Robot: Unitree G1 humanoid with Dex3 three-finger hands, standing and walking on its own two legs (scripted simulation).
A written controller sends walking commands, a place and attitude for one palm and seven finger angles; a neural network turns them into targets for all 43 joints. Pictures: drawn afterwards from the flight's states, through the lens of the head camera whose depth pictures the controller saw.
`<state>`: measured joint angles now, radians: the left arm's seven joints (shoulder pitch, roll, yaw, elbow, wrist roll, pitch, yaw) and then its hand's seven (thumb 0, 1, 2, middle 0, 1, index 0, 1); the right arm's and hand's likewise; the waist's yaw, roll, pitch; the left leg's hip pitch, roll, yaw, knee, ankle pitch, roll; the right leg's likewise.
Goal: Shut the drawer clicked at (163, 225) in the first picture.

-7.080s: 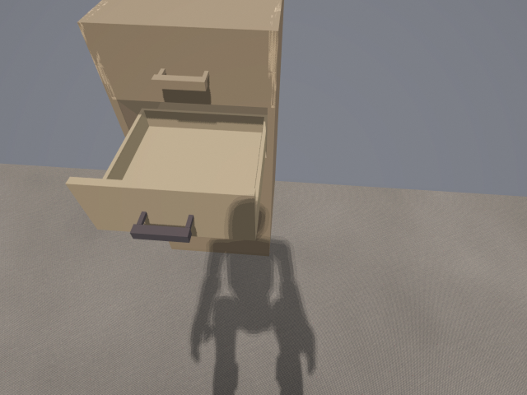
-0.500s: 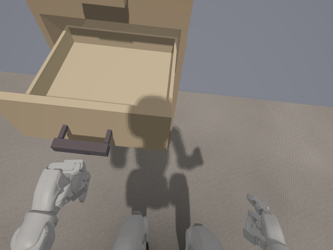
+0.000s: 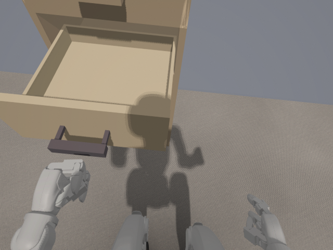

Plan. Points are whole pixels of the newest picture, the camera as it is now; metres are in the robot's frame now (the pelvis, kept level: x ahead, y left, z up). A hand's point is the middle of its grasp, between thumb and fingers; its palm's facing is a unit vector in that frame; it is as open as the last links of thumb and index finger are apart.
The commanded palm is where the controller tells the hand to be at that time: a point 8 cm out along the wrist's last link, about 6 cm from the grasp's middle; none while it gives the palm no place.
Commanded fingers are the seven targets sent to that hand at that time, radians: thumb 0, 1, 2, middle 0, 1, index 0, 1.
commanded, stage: push the drawer shut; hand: left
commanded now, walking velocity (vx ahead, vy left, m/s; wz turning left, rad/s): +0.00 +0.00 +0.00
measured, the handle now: (81, 140) +0.35 +0.22 +0.03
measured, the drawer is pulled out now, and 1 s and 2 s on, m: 0.30 0.23 0.11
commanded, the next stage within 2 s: none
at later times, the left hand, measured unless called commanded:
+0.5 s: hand (85, 172) +0.28 +0.20 +0.02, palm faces -0.05 -1.00 -0.07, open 2.9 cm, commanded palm +0.29 +0.24 +0.03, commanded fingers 0.00 0.90 0.90 -1.40 -1.60 -1.40 -1.60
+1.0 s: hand (92, 145) +0.34 +0.19 +0.02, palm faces -0.06 -1.00 -0.06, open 3.0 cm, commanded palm +0.35 +0.23 +0.03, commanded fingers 0.00 0.90 0.90 -1.40 -1.60 -1.40 -1.60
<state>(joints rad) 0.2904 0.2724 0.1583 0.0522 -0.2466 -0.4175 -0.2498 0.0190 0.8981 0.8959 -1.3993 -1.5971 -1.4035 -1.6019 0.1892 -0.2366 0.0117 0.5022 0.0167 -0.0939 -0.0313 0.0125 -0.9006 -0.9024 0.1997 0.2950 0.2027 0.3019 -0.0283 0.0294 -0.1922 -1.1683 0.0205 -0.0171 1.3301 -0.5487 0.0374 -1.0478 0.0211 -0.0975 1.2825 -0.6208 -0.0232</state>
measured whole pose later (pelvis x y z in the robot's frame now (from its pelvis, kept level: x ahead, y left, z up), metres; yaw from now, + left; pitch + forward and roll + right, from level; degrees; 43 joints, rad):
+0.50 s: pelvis -0.01 -0.01 +0.00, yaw +1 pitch +22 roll -4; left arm 0.09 0.31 0.20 0.24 -0.26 -0.44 -0.31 -0.04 0.78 0.92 -1.40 -1.60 -1.40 -1.60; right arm 0.20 -0.27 0.02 0.57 0.02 -0.11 -0.05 0.01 -0.90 -0.90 0.20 0.29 0.20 0.30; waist -0.02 0.03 -0.18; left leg -1.19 0.02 -0.04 1.34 -0.54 0.02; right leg -1.07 0.02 -0.12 1.29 -0.62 -0.04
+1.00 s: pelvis -0.02 +0.00 +0.00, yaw +0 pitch +22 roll -4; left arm -0.27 0.33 0.19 0.54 -0.20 -0.41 -0.26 -0.02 0.74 0.93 -1.40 -1.60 -1.40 -1.60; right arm 0.23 -0.26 0.04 0.61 0.02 -0.09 -0.05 0.01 -0.90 -0.90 0.20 0.30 0.20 0.30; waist -0.05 0.02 -0.17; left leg -1.20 0.01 -0.02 1.31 -0.49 0.04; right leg -1.08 0.02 -0.11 1.27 -0.57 -0.02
